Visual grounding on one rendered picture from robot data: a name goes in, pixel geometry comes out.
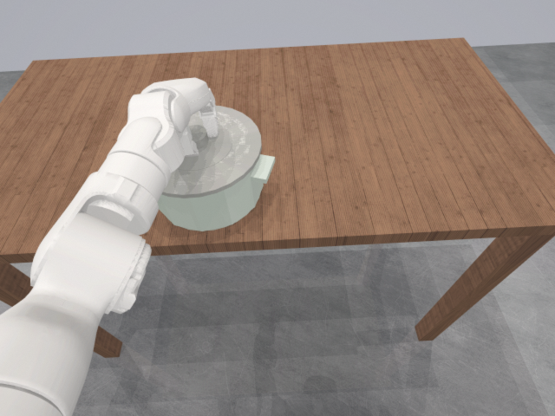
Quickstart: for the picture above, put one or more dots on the robot left upper arm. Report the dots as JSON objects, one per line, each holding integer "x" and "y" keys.
{"x": 48, "y": 338}

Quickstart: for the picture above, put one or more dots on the knob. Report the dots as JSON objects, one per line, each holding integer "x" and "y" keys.
{"x": 199, "y": 135}

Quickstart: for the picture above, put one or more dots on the table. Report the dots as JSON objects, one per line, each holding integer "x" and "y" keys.
{"x": 374, "y": 143}

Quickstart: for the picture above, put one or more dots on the left robot hand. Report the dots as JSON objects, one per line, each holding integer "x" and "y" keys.
{"x": 199, "y": 98}

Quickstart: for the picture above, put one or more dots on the pot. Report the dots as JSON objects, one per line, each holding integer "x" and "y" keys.
{"x": 220, "y": 209}

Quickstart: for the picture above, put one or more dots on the lid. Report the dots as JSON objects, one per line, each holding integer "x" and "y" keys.
{"x": 222, "y": 162}

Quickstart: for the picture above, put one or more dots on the robot left forearm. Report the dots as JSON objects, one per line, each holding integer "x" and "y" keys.
{"x": 126, "y": 189}

